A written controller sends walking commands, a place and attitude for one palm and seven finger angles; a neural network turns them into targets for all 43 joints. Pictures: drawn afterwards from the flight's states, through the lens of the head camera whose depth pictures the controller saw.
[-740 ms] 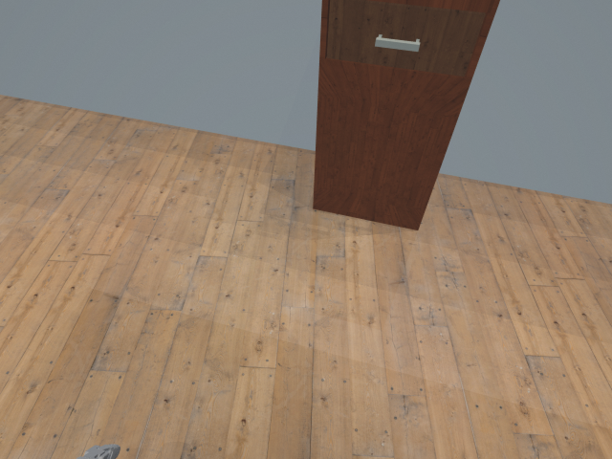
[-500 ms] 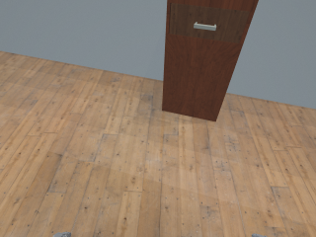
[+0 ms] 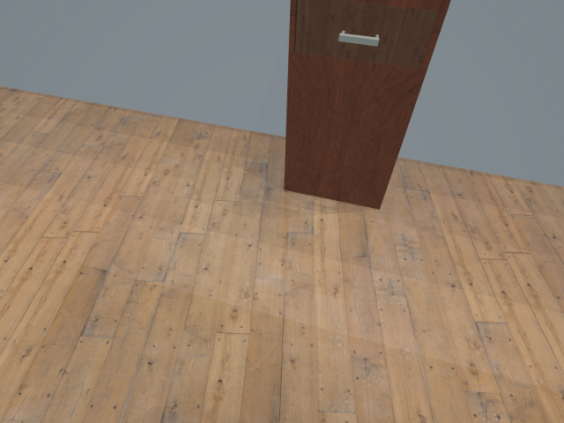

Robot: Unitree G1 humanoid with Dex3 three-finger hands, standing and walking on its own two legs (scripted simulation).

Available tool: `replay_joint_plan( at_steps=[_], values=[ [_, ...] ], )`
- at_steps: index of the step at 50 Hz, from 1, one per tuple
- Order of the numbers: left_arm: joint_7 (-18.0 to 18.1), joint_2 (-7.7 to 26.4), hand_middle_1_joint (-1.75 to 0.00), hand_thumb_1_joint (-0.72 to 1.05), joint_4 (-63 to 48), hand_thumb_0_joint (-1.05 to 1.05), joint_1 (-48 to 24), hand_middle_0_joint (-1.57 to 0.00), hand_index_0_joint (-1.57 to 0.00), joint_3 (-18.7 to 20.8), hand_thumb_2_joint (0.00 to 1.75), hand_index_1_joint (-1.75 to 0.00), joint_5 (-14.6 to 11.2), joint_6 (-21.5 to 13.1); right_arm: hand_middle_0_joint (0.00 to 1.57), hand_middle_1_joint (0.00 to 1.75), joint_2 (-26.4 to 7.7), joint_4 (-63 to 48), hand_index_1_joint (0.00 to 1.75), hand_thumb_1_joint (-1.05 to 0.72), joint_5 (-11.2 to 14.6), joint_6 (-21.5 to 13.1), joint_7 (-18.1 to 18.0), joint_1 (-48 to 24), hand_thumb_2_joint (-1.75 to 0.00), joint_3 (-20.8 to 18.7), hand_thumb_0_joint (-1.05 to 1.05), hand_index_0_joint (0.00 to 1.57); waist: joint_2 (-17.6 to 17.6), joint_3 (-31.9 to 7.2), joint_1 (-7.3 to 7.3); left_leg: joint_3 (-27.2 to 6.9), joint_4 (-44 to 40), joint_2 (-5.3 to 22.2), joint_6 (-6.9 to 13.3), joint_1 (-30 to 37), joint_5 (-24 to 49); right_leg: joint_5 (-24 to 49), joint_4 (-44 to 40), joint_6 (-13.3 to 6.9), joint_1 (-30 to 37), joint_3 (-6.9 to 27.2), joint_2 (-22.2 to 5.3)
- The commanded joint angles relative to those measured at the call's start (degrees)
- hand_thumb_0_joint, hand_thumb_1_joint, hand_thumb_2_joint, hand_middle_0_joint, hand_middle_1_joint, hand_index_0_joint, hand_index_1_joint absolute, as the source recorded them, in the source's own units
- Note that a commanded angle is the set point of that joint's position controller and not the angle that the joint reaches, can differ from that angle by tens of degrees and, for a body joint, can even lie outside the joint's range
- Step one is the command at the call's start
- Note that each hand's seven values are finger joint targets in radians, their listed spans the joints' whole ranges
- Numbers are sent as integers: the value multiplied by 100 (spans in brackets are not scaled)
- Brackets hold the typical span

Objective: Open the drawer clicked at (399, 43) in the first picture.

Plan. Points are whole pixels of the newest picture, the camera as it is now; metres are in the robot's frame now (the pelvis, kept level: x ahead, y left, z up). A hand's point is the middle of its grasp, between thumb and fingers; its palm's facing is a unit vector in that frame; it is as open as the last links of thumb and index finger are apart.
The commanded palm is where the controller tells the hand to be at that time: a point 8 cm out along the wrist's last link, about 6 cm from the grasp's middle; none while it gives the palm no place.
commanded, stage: stand and wait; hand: left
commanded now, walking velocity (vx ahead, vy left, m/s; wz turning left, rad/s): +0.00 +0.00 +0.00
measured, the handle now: (359, 37) +1.27 -0.19 +0.04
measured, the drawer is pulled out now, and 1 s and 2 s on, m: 0.00 0.00 0.00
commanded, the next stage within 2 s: look at it before walking up in 0.08 s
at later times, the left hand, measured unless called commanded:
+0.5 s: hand out of the picture +0.08 +0.25 -0.16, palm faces -0.03 -0.94 -0.33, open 7.4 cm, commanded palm none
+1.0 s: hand out of the picture +0.06 +0.23 -0.17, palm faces -0.06 -0.96 -0.28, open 7.4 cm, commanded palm none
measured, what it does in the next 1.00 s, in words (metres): stands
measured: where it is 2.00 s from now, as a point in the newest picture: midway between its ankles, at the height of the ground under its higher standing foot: (314, 392)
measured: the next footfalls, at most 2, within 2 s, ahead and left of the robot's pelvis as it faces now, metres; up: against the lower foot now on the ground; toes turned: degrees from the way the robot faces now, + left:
left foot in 1.66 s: +0.43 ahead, +0.02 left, +0.00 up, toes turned -16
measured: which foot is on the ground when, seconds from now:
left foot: down 0.00-1.00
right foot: down 0.00-1.00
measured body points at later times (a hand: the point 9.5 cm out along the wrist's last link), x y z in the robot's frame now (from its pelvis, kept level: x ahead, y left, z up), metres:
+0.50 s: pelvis +0.00 +0.00 +0.00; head +0.00 +0.01 +0.45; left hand +0.08 +0.30 -0.13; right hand +0.08 -0.29 -0.13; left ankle +0.00 +0.13 -0.74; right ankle +0.00 -0.11 -0.74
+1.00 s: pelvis +0.02 +0.00 -0.01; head +0.02 +0.00 +0.44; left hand +0.06 +0.28 -0.15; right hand +0.07 -0.28 -0.15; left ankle +0.00 +0.13 -0.74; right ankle +0.00 -0.11 -0.74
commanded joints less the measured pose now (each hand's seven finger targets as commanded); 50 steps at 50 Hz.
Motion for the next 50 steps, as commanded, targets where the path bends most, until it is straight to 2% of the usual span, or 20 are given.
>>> replay_joint_plan(
  at_steps=[1,3,9,22,26,34,40,41,42,43,44,46,48,49,50],
  values=[
    [51,1164,-30,90,-359,0,-301,-20,-20,247,90,-30,-8,-158,20,30,-1162,-385,30,-90,-2,-147,-54,-390,-90,-193,0,20,50,-273,8,-519,-384,570,230,-11,489,427,-505,-169,-74,676,-711],
    [56,1172,-30,90,-363,0,-320,-20,-20,250,90,-30,-2,-163,20,30,-1151,-376,30,-90,6,-137,-50,-362,-90,-195,0,20,-43,-264,5,-519,-375,575,225,-36,500,448,-522,-173,-54,679,-711],
    [48,1164,-30,90,-376,0,-344,-20,-20,245,90,-30,1,-154,20,30,-1155,-376,30,-90,-1,-142,-47,-368,-90,-193,0,20,26,-189,1,-531,-426,576,222,-59,412,285,-547,-164,-145,692,-691],
    [53,1152,-30,90,-377,0,-327,-20,-20,253,90,-30,2,-171,20,30,-1170,-380,30,-90,8,-171,-61,-407,-90,-199,0,20,45,-414,2,-508,-397,617,219,137,880,930,-447,-152,59,621,-705],
    [51,1153,-30,90,-357,0,-324,-20,-20,244,90,-30,6,-159,20,30,-1174,-381,30,-90,14,-163,-61,-430,-90,-191,0,20,49,-266,9,-523,-463,618,228,96,762,774,-508,-139,-2,621,-698],
    [43,1156,-30,90,-341,0,-306,-20,-20,246,90,-30,9,-159,20,30,-1184,-387,30,-90,15,-155,-54,-445,-90,-197,0,20,57,-287,5,-537,-486,610,227,139,648,625,-564,-133,-32,635,-696],
    [47,1176,-30,90,-322,0,-298,-20,-20,246,90,-30,5,-165,20,30,-1194,-368,30,-90,19,-168,-64,-435,-90,-183,0,20,56,-377,8,-524,-478,631,223,196,901,934,-520,-133,94,603,-703],
    [56,845,-30,90,-245,0,-143,-20,-20,185,90,-30,-10,-123,20,30,-889,-299,30,-90,-3,-137,-60,-324,-90,-114,0,20,49,-476,6,-416,-429,646,171,307,728,780,-512,-102,64,620,-685],
    [57,583,-30,90,-187,0,13,-20,-20,138,90,-30,-2,-56,20,30,-603,-236,30,-90,-25,-88,-53,-144,-90,-60,0,20,54,-386,-1,-308,-330,624,111,272,353,402,-454,-78,-52,649,-628],
    [47,475,-30,90,-181,0,191,-20,-20,135,90,-30,14,4,20,30,-491,-225,30,-90,-41,-44,-48,36,-90,-54,0,20,29,-351,5,-234,-229,622,103,269,-186,-167,-400,-98,-219,723,-571],
    [12,488,-30,90,-216,0,229,-20,-20,161,90,-30,36,53,20,30,-514,-252,30,-90,-54,-14,-46,84,-90,-91,0,20,53,-64,2,-221,-248,632,127,92,-815,-784,-387,-129,-505,794,-498],
    [-63,504,-30,90,-390,0,313,-20,-20,244,90,-30,63,103,20,30,-642,-380,30,-90,-75,15,-44,164,-90,-185,0,20,104,378,0,-328,-353,738,221,-200,-1884,-1636,-218,-197,-1018,898,-311],
    [-119,432,-30,90,-589,0,415,-20,-20,311,90,-30,74,98,20,30,-801,-500,30,-90,-73,-1,-52,371,-90,-289,0,20,526,560,-54,-691,-555,1062,434,-122,-2542,-1853,433,-214,-1584,743,-35],
    [-149,314,-30,90,-687,0,419,-20,-20,331,90,-30,70,74,20,30,-894,-540,30,-90,-70,-33,-65,527,-90,-348,0,20,859,586,-113,-1068,-842,1420,642,-15,-2770,-1648,1130,-163,-1852,408,165],
    [-174,135,-30,90,-795,0,361,-20,-20,357,90,-30,65,49,20,30,-972,-565,30,-90,-55,-86,-81,618,-90,-419,0,20,1133,554,-143,-1371,-1065,1893,900,154,-2539,-1321,1932,-87,-2096,-22,167]
  ],
)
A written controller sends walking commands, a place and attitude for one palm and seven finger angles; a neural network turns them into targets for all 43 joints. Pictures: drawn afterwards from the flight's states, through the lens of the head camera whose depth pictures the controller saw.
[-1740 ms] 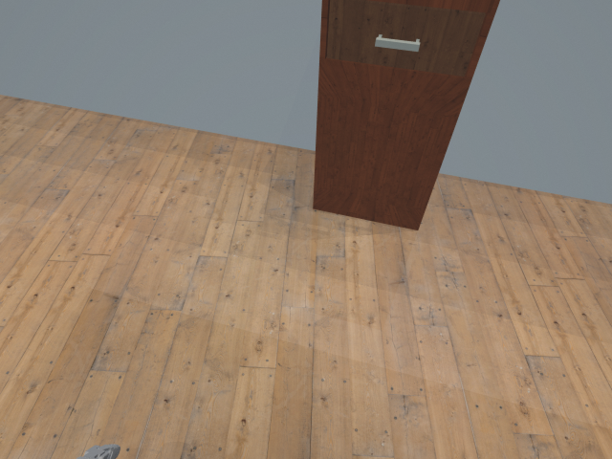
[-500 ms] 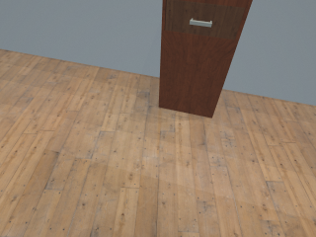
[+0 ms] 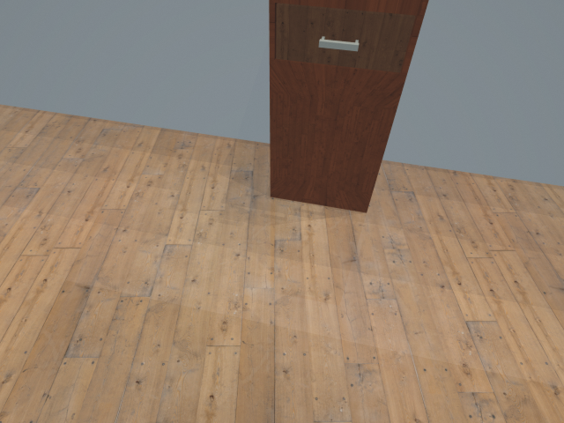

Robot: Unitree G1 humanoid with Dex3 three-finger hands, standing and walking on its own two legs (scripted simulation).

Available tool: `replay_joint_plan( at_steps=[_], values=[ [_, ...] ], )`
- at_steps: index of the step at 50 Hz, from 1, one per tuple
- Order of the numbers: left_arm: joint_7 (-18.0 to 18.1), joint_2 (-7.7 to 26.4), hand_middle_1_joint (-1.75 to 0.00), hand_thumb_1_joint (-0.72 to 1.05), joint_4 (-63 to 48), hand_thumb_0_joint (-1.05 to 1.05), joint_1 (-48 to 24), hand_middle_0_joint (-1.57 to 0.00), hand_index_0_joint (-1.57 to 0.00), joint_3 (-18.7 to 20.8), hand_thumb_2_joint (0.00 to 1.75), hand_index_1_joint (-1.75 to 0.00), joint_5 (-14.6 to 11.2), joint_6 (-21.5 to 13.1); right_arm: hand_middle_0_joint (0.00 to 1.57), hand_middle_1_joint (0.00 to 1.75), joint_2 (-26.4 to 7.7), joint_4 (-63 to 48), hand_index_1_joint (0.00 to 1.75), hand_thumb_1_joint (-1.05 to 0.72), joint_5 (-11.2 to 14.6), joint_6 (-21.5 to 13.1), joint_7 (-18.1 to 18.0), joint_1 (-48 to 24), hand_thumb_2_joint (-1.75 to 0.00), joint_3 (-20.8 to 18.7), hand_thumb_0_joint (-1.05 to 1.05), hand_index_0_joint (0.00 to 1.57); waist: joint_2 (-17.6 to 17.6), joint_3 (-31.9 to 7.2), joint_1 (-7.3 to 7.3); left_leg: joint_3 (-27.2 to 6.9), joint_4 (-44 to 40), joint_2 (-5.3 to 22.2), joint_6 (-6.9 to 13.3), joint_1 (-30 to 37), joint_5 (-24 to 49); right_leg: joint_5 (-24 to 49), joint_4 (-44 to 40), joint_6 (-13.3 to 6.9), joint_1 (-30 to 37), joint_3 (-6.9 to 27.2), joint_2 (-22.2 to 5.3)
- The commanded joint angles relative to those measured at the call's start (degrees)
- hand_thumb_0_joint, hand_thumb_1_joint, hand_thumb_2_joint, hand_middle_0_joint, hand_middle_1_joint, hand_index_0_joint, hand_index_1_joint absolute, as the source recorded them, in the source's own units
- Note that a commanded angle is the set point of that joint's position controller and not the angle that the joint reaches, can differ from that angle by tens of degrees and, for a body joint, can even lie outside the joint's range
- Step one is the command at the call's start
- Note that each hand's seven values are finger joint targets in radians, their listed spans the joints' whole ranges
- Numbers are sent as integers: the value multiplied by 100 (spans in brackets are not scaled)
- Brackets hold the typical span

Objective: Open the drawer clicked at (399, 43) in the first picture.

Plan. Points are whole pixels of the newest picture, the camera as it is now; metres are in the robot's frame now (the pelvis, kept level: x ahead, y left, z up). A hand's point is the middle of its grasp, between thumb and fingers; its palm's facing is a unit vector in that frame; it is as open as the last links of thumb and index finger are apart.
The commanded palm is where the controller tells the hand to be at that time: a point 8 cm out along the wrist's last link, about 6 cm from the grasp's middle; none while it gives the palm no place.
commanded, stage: walk to a spot facing it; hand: left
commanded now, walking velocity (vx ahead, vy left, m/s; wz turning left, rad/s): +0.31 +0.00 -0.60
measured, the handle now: (339, 42) +1.26 -0.09 +0.04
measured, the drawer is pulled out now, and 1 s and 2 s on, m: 0.00 0.00 0.00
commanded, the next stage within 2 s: turn to face it in 1.12 s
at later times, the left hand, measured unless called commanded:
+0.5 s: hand out of the picture +0.12 +0.13 -0.16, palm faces -0.14 -0.97 -0.18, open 7.4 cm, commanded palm none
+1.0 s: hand (260, 240) +0.54 +0.09 -0.16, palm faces -0.47 -0.86 -0.20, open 7.4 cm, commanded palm none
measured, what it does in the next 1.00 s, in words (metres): walks ahead, turning right: left foot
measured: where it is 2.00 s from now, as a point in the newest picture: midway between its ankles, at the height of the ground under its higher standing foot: (328, 377)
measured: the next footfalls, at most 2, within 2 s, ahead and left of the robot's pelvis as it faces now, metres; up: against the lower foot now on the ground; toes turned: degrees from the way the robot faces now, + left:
left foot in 0.66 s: +0.40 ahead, +0.05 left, +0.00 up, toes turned -12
right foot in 1.18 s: +0.43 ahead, -0.23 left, +0.00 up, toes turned -44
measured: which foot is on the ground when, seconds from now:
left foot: down 0.00-0.16, up 0.18-0.64, down 0.66-1.00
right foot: down 0.00-0.66, up 0.68-1.00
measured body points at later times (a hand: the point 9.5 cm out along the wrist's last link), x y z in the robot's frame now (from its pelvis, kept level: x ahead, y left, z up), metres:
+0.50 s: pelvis +0.15 -0.04 +0.00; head +0.17 -0.05 +0.45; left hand +0.13 +0.18 -0.15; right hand +0.20 -0.30 -0.14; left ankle +0.28 +0.09 -0.67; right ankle +0.04 -0.11 -0.74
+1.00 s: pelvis +0.35 -0.03 +0.00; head +0.37 -0.03 +0.45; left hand +0.57 +0.14 -0.14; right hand +0.21 -0.24 -0.14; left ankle +0.36 +0.06 -0.74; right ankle +0.36 -0.20 -0.66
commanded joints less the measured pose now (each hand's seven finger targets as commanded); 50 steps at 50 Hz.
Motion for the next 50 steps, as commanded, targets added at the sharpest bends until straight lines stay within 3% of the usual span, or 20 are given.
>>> replay_joint_plan(
  at_steps=[1,4,6,7,8,9,12,15,22,27,29,30,31,32,33,34,36,39,45,50],
  values=[
    [-105,359,-30,90,-755,0,-381,-20,-20,266,90,-30,10,-166,20,30,-1267,-343,30,-90,-1,-175,-81,521,-90,-403,0,20,1128,734,-346,-1770,-1553,1992,1077,479,-1376,-866,1640,28,-2103,-460,-202],
    [-176,120,-30,90,-870,0,-397,-20,-20,325,90,-30,4,-247,20,30,-1026,-369,30,-90,-40,-251,-98,533,-90,-397,0,20,886,650,-247,-901,-1020,1934,945,348,300,-919,1275,47,-1631,-663,-510],
    [-193,39,-30,90,-546,0,638,-20,-20,381,90,-30,20,-284,20,30,-932,-439,30,-90,-36,-247,-104,204,-90,-383,0,20,615,286,264,-2,320,1429,504,-466,346,72,170,-13,82,-1021,-251],
    [-134,501,-30,90,-272,0,1540,-20,-20,471,90,-30,56,-366,20,30,-645,-566,30,-90,33,-243,-54,120,-90,-324,0,20,-777,2,647,606,2161,845,156,-1591,-47,-207,-795,-280,1331,77,-778],
    [-4,1166,-30,90,-134,0,2133,-20,-20,607,90,-30,15,-463,20,30,-231,-942,30,-90,48,-281,20,-170,-90,-207,0,20,-2437,3,757,689,4009,76,-143,-3344,-1675,213,-1790,-951,1887,2969,-2345],
    [112,973,-30,90,-181,0,2150,-20,-20,566,90,-30,-69,-454,20,30,-482,-1064,30,-90,29,-314,-6,-580,-90,-271,0,20,-1173,135,770,-202,4263,356,-41,-3481,-1416,74,-1881,-1352,1538,3262,-2413],
    [130,413,-30,90,-382,0,1200,-20,-20,413,90,-30,-2,-507,20,30,-247,-881,30,-90,-34,-297,34,-490,-90,-308,0,20,-244,626,202,-356,4209,666,-144,-3290,-279,199,-1869,-1247,552,2260,-1947],
    [130,290,-30,90,-348,0,1164,-20,-20,407,90,-30,11,-601,20,30,5,-745,30,-90,-34,-219,69,-118,-90,-326,0,20,-224,363,-21,-178,3753,610,-269,-3027,216,1403,-1743,-1050,538,1333,-1529],
    [187,98,-30,90,-142,0,1497,-20,-20,376,90,-30,19,-667,20,30,187,-1122,30,-90,-7,-228,147,-808,-90,-336,0,20,-495,510,138,-59,2821,526,-319,-3411,815,2382,-1676,-956,980,1067,-1288],
    [225,173,-30,90,-139,0,1446,-20,-20,401,90,-30,38,-607,20,30,249,-1348,30,-90,29,-309,172,-1239,-90,-296,0,20,-654,656,234,116,1513,269,-137,-2388,754,3083,-1452,-822,809,1039,-1255],
    [226,308,-30,90,-197,0,1226,-20,-20,456,90,-30,38,-598,20,30,123,-1239,30,-90,29,-362,122,-767,-90,-339,0,20,-666,411,-23,239,931,54,-41,-1481,546,3805,-885,-761,780,972,-1188],
    [221,344,-30,90,-238,0,1083,-20,-20,484,90,-30,9,-598,20,30,1,-1027,30,-90,9,-395,49,-68,-90,-368,0,20,-569,96,-353,324,433,-110,24,-527,792,4213,-177,-623,597,776,-953],
    [197,251,-30,90,-268,0,1080,-20,-20,505,90,-30,-27,-598,20,30,-288,-747,30,-90,-22,-419,-42,852,-90,-437,0,20,-297,-411,-695,76,253,186,135,1022,1049,3722,913,-462,-143,670,-721],
    [121,-81,-30,90,-357,0,1383,-20,-20,504,90,-30,-113,-570,20,30,-998,-578,30,-90,-120,-446,-105,1594,-90,-599,0,20,1163,-1229,-842,-1929,154,1871,689,2488,1110,1316,2750,-198,-1498,30,12],
    [66,-210,-30,90,-547,0,1147,-20,-20,438,90,-30,-106,-614,20,30,-1219,-551,30,-90,-46,-392,-86,1947,-90,-584,0,20,1639,-1238,-819,-3158,-681,2850,1156,2236,1162,-1303,4304,-123,-2060,-211,215],
    [80,-136,-30,90,-585,0,873,-20,-20,455,90,-30,-54,-575,20,30,-900,-590,30,-90,-12,-414,-81,1469,-90,-504,0,20,1199,-844,-674,-2990,-1091,2884,1157,1479,16,-1179,4880,-150,-2358,-85,-71],
    [-50,-217,-30,90,-630,0,352,-20,-20,498,90,-30,31,-441,20,30,-185,-748,30,-90,-13,-447,-91,658,-90,-349,0,20,999,480,-341,-1982,-1562,2330,792,-192,-930,-221,4864,-83,-2493,-170,-620],
    [-144,-429,-30,90,-530,0,715,-20,-20,509,90,-30,88,-180,20,30,89,-723,30,-90,-16,-532,-127,405,-90,-286,0,20,847,442,61,-504,-1593,1827,537,-932,-201,366,4401,33,-2005,-357,-765],
    [-192,-466,-30,90,-878,0,16,-20,-20,526,90,-30,88,-21,20,30,-32,-545,30,-90,28,-556,-159,832,-90,-326,0,20,474,481,1,321,-1516,1860,779,-68,1515,1052,3478,328,-2799,-519,-951],
    [-184,-487,-30,90,-1112,0,-846,-20,-20,444,90,-30,50,-6,20,30,-177,-377,30,-90,-11,-427,-148,1220,-90,-348,0,20,707,538,-281,1013,-993,1772,707,316,2968,967,1964,297,-2327,-957,-742]
  ],
)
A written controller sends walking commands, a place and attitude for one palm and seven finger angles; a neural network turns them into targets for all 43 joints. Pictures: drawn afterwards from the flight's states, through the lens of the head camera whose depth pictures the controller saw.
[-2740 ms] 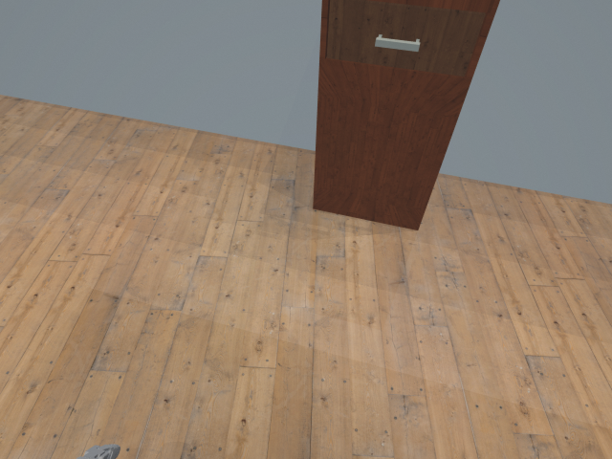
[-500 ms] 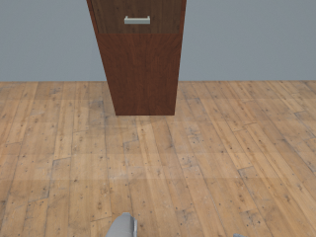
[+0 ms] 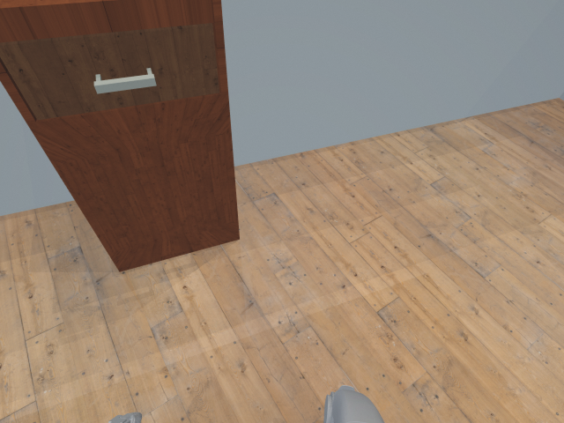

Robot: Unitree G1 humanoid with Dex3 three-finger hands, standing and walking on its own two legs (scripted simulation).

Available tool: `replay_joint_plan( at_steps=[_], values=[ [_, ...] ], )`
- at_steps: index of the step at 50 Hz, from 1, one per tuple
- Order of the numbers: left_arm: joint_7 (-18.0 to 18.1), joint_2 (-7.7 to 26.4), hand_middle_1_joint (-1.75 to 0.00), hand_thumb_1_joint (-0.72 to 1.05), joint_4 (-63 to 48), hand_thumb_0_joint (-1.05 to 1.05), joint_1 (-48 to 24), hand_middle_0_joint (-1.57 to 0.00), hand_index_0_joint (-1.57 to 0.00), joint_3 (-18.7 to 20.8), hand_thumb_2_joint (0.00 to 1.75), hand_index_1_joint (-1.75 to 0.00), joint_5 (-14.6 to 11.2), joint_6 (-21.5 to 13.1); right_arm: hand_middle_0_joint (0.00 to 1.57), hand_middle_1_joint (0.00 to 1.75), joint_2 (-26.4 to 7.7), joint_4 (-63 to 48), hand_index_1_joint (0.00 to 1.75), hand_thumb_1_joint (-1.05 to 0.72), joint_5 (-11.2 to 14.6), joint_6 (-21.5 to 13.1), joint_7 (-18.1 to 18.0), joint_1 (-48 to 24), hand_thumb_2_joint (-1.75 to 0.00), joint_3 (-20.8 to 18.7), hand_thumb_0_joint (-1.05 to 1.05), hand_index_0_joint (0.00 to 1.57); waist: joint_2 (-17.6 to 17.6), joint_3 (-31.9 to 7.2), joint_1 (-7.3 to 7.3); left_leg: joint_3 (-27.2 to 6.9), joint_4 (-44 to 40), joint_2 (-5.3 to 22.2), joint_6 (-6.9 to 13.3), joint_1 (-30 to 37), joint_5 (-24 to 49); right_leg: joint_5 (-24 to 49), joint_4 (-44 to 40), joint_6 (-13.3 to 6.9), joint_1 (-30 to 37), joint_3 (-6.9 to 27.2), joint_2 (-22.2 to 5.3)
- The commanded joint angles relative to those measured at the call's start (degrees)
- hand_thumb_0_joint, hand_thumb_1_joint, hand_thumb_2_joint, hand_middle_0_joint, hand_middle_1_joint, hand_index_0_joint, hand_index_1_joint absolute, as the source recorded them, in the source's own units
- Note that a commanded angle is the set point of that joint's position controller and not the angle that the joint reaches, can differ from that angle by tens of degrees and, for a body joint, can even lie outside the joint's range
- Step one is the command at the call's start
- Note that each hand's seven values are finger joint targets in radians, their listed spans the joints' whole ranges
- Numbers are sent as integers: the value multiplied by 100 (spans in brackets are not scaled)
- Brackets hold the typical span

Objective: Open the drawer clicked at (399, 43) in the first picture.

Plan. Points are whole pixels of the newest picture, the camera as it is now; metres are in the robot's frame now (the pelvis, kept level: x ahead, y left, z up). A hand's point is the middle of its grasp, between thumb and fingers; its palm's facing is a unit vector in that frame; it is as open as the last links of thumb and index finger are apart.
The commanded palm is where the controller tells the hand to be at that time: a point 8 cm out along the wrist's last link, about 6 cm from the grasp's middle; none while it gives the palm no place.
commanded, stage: walk to a spot facing it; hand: left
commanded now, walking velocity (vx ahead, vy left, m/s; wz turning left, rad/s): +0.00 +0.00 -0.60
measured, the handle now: (125, 79) +0.81 +0.41 +0.04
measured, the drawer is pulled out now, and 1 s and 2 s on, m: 0.00 0.00 0.00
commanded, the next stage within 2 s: turn to face it in 0.12 s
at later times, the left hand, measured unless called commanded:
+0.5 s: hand (211, 364) +0.24 +0.13 -0.17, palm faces -0.09 -0.98 -0.16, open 7.3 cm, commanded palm none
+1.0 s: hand (172, 406) +0.17 +0.18 -0.16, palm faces +0.20 -0.93 -0.30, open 7.4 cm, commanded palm none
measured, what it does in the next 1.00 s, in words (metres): walks ahead: right foot, then left foot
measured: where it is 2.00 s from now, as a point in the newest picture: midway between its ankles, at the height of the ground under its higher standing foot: outside the picture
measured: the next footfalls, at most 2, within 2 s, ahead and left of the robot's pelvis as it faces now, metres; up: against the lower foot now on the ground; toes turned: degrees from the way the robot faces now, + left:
right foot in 0.18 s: +0.17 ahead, -0.13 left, +0.00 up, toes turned -13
left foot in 0.54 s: +0.20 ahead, +0.09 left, +0.00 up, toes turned +3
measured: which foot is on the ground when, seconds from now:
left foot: down 0.00-0.18, up 0.20-0.52, down 0.54-0.98, up 1.00-1.00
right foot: up 0.00-0.16, down 0.18-0.54, up 0.56-0.98, down 1.00-1.00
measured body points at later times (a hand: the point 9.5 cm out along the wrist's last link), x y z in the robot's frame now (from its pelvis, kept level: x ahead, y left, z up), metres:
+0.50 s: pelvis +0.12 -0.02 -0.01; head +0.12 -0.01 +0.44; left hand +0.25 +0.18 -0.16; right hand +0.13 -0.26 -0.16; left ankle +0.15 +0.10 -0.73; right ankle +0.13 -0.12 -0.74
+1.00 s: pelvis +0.11 -0.05 -0.01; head +0.15 -0.06 +0.44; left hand +0.16 +0.23 -0.14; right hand +0.21 -0.30 -0.16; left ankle +0.16 +0.09 -0.74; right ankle +0.12 -0.17 -0.75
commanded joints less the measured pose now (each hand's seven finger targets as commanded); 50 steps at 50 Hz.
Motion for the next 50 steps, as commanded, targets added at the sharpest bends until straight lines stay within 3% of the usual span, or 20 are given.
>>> replay_joint_plan(
  at_steps=[1,4,7,8,9,10,11,13,16,21,25,26,28,30,33,40,47,48,49,50],
  values=[
    [-64,-116,-30,90,-405,0,-427,-20,-20,-104,90,-30,-45,-56,20,30,-762,-274,30,-90,-38,-25,10,223,-90,-103,0,20,969,224,-129,-404,-605,1565,467,84,2981,-115,-1036,-40,193,-204,91],
    [-41,-44,-30,90,-501,0,-667,-20,-20,-120,90,-30,-39,-106,20,30,-815,-251,30,-90,-71,64,9,404,-90,-131,0,20,1057,137,-217,-309,-138,1658,408,327,3635,-448,-1569,-184,576,-350,302],
    [9,327,-30,90,-304,0,233,-20,-20,-50,90,-30,-21,-256,20,30,-1012,-403,30,-90,-18,125,42,310,-90,-187,0,20,820,-530,274,-72,1739,1563,64,88,4354,-201,-2637,-401,2319,-552,657],
    [80,858,-30,90,-146,0,858,-20,-20,57,90,-30,3,-363,20,30,-859,-528,30,-90,56,157,113,426,-90,-158,0,20,-171,-1145,555,12,3279,1317,-264,-1356,2873,1618,-2866,-722,4127,351,-125],
    [167,1497,-30,90,-25,0,1488,-20,-20,193,90,-30,-96,-390,20,30,-505,-806,30,-90,88,163,104,287,-90,-75,0,20,-1184,-1776,694,-288,5240,207,-681,-2942,-1893,4978,-2900,-1604,5160,2832,-1881],
    [255,1566,-30,90,-1,0,1546,-20,-20,203,90,-30,-215,-329,20,30,-613,-957,30,-90,87,194,-14,-220,-90,-91,0,20,-394,-1750,771,-1388,5538,321,-592,-3041,-2076,5600,-2951,-1907,4820,2538,-1940],
    [292,1444,-30,90,-126,0,1153,-20,-20,175,90,-30,-186,-303,20,30,-515,-990,30,-90,76,213,-13,-277,-90,-54,0,20,-740,-1808,583,-1643,5631,415,-590,-3183,-1714,4552,-3057,-1822,4671,2509,-1698],
    [387,778,-30,90,-325,0,238,-20,-20,-20,90,-30,-160,-278,20,30,-504,-698,30,-90,1,373,-6,-204,-90,-37,0,20,-121,-1100,124,-1782,5196,544,-546,-2619,-949,2950,-3546,-1435,3095,1604,-1220],
    [396,492,-30,90,-288,0,-212,-20,-20,-179,90,-30,-79,-334,20,30,-210,-322,30,-90,-37,542,12,403,-90,56,0,20,-198,-721,-304,-1666,4287,346,-512,-1835,-592,2154,-3848,-1177,1838,785,-841],
    [355,437,-30,90,-56,0,21,-20,-20,-229,90,-30,-80,-286,20,30,-118,-361,30,-90,31,483,85,-7,-90,107,0,20,-683,-323,-35,-1463,2396,62,-403,-1410,-564,442,-4118,-1096,1872,581,-772],
    [383,493,-30,90,-39,0,180,-20,-20,-128,90,-30,-128,-188,20,30,-240,-426,30,-90,8,451,126,-71,-90,49,0,20,-199,-170,-52,-1358,832,51,-359,-662,370,71,-3377,-722,1686,276,-868],
    [365,341,-30,90,-78,0,266,-20,-20,-136,90,-30,-147,-132,20,30,-483,-462,30,-90,-6,432,146,-12,-90,1,0,20,598,-86,-61,-2053,246,441,-174,-596,837,-582,-2776,-426,1374,-71,-523],
    [350,131,-30,90,-348,0,155,-20,-20,-188,90,-30,-143,-89,20,30,-1129,-639,30,-90,-85,414,115,-9,-90,-144,0,20,2387,71,-173,-4393,-1029,1856,856,-975,1495,-2482,-676,68,731,-304,353],
    [315,242,-30,90,-316,0,-28,-20,-20,-80,90,-30,-98,-108,20,30,-1042,-689,30,-90,-76,387,42,-270,-90,-148,0,20,1414,-76,-80,-4034,-927,1487,912,-935,1415,-2002,493,14,499,310,261],
    [278,219,-30,90,-197,0,143,-20,-20,-71,90,-30,-124,-144,20,30,-954,-801,30,-90,-36,337,31,-594,-90,-145,0,20,951,-508,19,-3165,-585,1038,744,-401,2248,-1484,365,130,548,342,195],
    [303,229,-30,90,-337,0,-103,-20,-20,-89,90,-30,-169,-108,20,30,-1183,-786,30,-90,-44,425,72,-354,-90,-298,0,20,1064,-773,-244,-3572,-390,936,868,90,2604,-1751,-698,238,812,335,373],
    [362,407,-30,90,-227,0,689,-20,-20,-93,90,-30,-202,-149,20,30,-1270,-1063,30,-90,-18,555,156,-953,-90,-373,0,20,1078,-822,134,-3784,-69,436,498,-1115,1597,-722,-3005,98,2629,201,578],
    [389,631,-30,90,-217,0,905,-20,-20,-49,90,-30,-163,-196,20,30,-1132,-1124,30,-90,21,561,192,-1049,-90,-358,0,20,729,-789,265,-3530,380,163,223,-1773,969,-478,-3788,-8,3296,533,198],
    [436,1159,-30,90,-254,0,935,-20,-20,46,90,-30,-60,-252,20,30,-696,-1248,30,-90,61,567,222,-968,-90,-290,0,20,-839,-663,274,-2605,1626,-600,-233,-2923,-472,-859,-4460,-503,3763,2059,-1264],
    [414,1411,-30,90,-425,0,679,-20,-20,25,90,-30,-64,-219,20,30,-750,-1350,30,-90,-12,574,217,-1078,-90,-295,0,20,-1332,-455,271,-2205,2850,-767,-356,-2951,-1516,-521,-4567,-978,2911,2518,-2135]
  ],
)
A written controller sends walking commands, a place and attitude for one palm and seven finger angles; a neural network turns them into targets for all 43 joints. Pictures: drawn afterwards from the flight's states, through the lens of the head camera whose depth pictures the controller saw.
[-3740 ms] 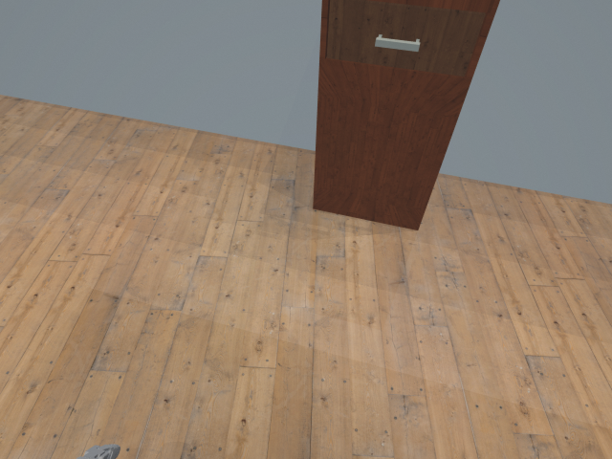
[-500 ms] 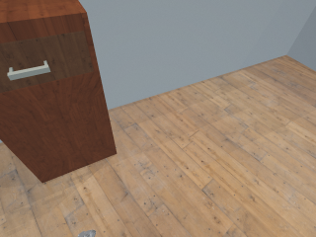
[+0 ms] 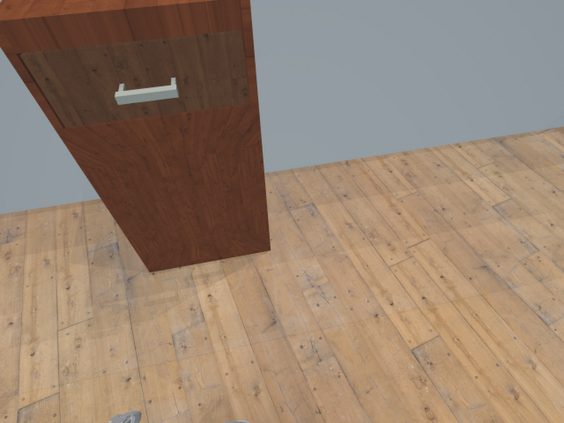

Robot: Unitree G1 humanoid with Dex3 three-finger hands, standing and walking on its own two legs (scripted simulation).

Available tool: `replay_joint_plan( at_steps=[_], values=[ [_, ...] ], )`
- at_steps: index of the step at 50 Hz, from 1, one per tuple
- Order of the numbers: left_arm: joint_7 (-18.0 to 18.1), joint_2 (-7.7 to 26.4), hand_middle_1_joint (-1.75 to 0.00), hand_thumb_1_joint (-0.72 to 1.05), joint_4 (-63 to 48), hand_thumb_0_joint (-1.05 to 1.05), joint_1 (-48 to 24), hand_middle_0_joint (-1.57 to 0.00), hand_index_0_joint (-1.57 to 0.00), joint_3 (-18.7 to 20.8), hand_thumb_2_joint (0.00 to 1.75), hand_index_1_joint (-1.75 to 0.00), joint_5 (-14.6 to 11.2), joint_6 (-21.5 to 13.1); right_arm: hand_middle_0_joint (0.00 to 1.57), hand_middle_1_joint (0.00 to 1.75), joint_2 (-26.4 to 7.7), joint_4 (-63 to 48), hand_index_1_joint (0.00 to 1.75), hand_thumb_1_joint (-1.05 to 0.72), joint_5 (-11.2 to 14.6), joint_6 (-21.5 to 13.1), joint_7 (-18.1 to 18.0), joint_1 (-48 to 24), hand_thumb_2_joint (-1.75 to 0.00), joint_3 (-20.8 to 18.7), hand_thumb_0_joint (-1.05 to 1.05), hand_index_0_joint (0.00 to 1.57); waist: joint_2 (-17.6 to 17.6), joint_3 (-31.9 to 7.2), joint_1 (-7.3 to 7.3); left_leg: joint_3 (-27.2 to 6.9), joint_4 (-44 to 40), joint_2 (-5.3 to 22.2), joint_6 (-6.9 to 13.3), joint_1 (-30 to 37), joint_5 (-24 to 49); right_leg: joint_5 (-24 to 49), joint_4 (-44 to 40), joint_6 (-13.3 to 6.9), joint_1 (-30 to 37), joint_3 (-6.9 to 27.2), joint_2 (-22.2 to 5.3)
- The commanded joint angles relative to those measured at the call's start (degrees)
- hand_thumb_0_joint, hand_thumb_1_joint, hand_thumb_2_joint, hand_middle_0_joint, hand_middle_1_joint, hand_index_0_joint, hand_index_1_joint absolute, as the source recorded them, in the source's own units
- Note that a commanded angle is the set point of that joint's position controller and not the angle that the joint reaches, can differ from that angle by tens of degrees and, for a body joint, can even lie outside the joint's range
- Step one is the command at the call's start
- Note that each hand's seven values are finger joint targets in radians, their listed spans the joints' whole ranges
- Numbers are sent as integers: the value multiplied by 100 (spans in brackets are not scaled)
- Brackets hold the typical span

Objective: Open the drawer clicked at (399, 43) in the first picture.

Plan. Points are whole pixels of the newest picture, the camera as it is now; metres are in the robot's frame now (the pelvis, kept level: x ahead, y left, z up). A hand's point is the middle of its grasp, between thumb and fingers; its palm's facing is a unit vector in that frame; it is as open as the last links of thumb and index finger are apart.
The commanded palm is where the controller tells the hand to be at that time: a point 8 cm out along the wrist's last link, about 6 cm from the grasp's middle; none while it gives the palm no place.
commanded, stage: turn to face it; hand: left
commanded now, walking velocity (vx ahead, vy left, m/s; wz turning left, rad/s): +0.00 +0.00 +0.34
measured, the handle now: (147, 89) +0.77 +0.34 +0.05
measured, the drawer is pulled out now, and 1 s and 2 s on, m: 0.00 0.00 0.00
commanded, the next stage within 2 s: take the last steps up to it in 0.18 s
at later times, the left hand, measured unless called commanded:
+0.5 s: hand out of the picture -0.07 +0.22 -0.17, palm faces +0.22 -0.95 -0.20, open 7.4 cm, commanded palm none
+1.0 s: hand out of the picture +0.10 +0.17 -0.16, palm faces +0.25 -0.95 -0.20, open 7.3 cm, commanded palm none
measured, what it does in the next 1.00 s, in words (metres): walks ahead: left foot, then right foot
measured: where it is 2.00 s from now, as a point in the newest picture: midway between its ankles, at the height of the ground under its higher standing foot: (275, 390)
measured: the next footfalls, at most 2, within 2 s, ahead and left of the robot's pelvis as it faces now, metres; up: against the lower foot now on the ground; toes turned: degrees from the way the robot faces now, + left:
left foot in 0.38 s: -0.02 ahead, +0.13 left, +0.00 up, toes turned +14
right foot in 0.82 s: +0.16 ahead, -0.10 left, +0.00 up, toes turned +3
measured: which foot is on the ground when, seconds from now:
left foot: up 0.00-0.36, down 0.38-0.82, up 0.84-1.00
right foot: down 0.00-0.38, up 0.40-0.80, down 0.82-1.00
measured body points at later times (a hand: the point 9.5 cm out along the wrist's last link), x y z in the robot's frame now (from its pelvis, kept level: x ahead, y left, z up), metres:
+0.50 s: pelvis -0.02 +0.02 +0.01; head -0.01 +0.05 +0.46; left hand -0.08 +0.27 -0.16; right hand +0.11 -0.19 -0.12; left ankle -0.05 +0.12 -0.73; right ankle -0.01 -0.11 -0.67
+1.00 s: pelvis +0.11 +0.00 +0.01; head +0.12 -0.01 +0.46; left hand +0.08 +0.22 -0.14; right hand +0.15 -0.23 -0.15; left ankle +0.08 +0.12 -0.66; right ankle +0.12 -0.10 -0.73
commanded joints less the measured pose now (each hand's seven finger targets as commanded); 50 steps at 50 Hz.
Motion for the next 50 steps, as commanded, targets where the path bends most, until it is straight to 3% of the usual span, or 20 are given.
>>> replay_joint_plan(
  at_steps=[1,3,5,13,15,17,18,19,20,22,24,27,34,38,39,41,42,45,48,50],
  values=[
    [78,1206,-30,90,-383,0,373,-20,-20,260,90,-30,74,-156,20,30,-614,-663,30,-90,-62,-32,19,-410,-90,-165,0,20,-1562,-241,251,84,2791,153,-95,-1220,-1854,652,-1761,-1020,227,2044,-2406],
    [73,848,-30,90,-421,0,-60,-20,-20,149,90,-30,73,-175,20,30,-565,-465,30,-90,-42,14,69,-254,-90,-158,0,20,-1088,110,-37,244,3515,355,-161,-1111,-1287,1511,-1408,-904,-96,1143,-1836],
    [58,756,-30,90,-409,0,5,-20,-20,93,90,-30,99,-222,20,30,-447,-355,30,-90,-28,2,85,-151,-90,-93,0,20,-1129,26,-37,511,3398,368,-280,-965,-1085,2407,-1117,-834,208,482,-1575],
    [32,1090,-30,90,17,0,854,-20,-20,158,90,-30,155,-179,20,30,-296,-466,30,-90,54,-54,52,-893,-90,63,0,20,-1409,-167,435,996,1327,306,-258,-148,-1558,3392,-797,-1014,825,379,-1777],
    [34,1075,-30,90,103,0,807,-20,-20,151,90,-30,138,-177,20,30,-251,-341,30,-90,50,-114,19,-571,-90,119,0,20,-1403,-477,300,1096,439,251,-214,369,-1173,3225,-614,-853,953,299,-1663],
    [1,920,-30,90,188,0,702,-20,-20,104,90,-30,54,-155,20,30,-333,-130,30,-90,19,-228,0,-129,-90,142,0,20,-1139,-570,79,1126,-894,320,-98,1608,-219,1660,-366,-445,245,45,-1374],
    [-43,664,-30,90,158,0,717,-20,-20,46,90,-30,27,-136,20,30,-707,-67,30,-90,-13,-300,-9,99,-90,75,0,20,-104,-666,-11,297,-1317,1027,150,2394,-252,299,338,-175,-615,-290,-953],
    [-104,271,-30,90,5,0,689,-20,-20,-40,90,-30,44,-130,20,30,-1251,-5,30,-90,-82,-307,-19,419,-90,-40,0,20,1431,-566,-171,-1260,-1646,2292,744,2754,-447,-1263,1418,97,-1794,-785,-356],
    [-89,391,-30,90,-79,0,178,-20,-20,-62,90,-30,122,-112,20,30,-1246,101,30,-90,-91,-286,-42,641,-90,-45,0,20,1430,-206,-425,-1692,-2116,2538,1113,2100,-1497,-1675,2251,25,-1960,-465,-314],
    [-178,424,-30,90,62,0,-15,-20,-20,-8,90,-30,130,-114,20,30,-862,125,30,-90,-80,-331,-125,399,-90,59,0,20,1064,583,-234,-1455,-2407,2199,1103,1339,-2130,-879,2961,-70,-2224,-28,-461],
    [-263,320,-30,90,356,0,432,-20,-20,-38,90,-30,128,-158,20,30,-642,109,30,-90,-53,-431,-152,142,-90,124,0,20,781,449,20,-739,-2361,1889,938,1293,-1395,-359,2907,-19,-1913,-75,-521],
    [-276,209,-30,90,498,0,619,-20,-20,-64,90,-30,113,-143,20,30,-543,247,30,-90,-22,-516,-169,385,-90,102,0,20,634,267,45,-249,-2278,1703,940,1525,-570,-53,2516,58,-1751,-191,-468],
    [-311,71,-30,90,386,0,-18,-20,-20,-67,90,-30,89,-199,20,30,-611,563,30,-90,-78,-541,-175,863,-90,52,0,20,593,428,-124,-243,-2144,1868,1012,1546,-270,-37,1031,56,-1306,-342,-420],
    [-300,106,-30,90,657,0,544,-20,-20,-1,90,-30,84,-291,20,30,-515,694,30,-90,-76,-520,-176,792,-90,72,0,20,419,266,199,42,-1321,1640,719,941,-195,483,-105,-47,179,-577,-135],
    [-275,234,-30,90,838,0,1059,-20,-20,43,90,-30,101,-348,20,30,-408,708,30,-90,-54,-538,-167,787,-90,103,0,20,-3,51,430,307,-559,1341,533,570,-209,586,-531,-137,1028,-385,-217],
    [-166,1118,-30,90,1144,0,2236,-20,-20,216,90,-30,88,-436,20,30,50,383,30,-90,27,-600,-99,616,-90,222,0,20,-1941,-496,847,1262,2311,398,150,-1369,-2245,-104,-1676,-1082,2565,2522,-2293],
    [-126,1059,-30,90,1176,0,2277,-20,-20,199,90,-30,34,-450,20,30,-185,317,30,-90,3,-568,-89,299,-90,168,0,20,-1818,-455,927,749,3091,599,217,-1534,-2166,-541,-1967,-1272,2121,2816,-2348],
    [-35,396,-30,90,931,0,1253,-20,-20,40,90,-30,83,-457,20,30,-27,396,30,-90,-47,-517,-10,98,-90,113,0,20,-556,287,416,671,3400,1070,130,-1418,-1060,-496,-2056,-1166,791,1644,-1936],
    [-24,207,-30,90,936,0,1068,-20,-20,-33,90,-30,118,-530,20,30,271,520,30,-90,-62,-406,35,461,-90,109,0,20,-686,322,88,973,2673,1042,-34,-888,-734,593,-2044,-993,287,590,-1555],
    [-43,220,-30,90,973,0,1119,-20,-20,-57,90,-30,101,-550,20,30,307,435,30,-90,-48,-387,72,285,-90,120,0,20,-806,444,97,1114,2183,1008,-87,-787,-439,799,-2111,-998,96,368,-1419]
  ],
)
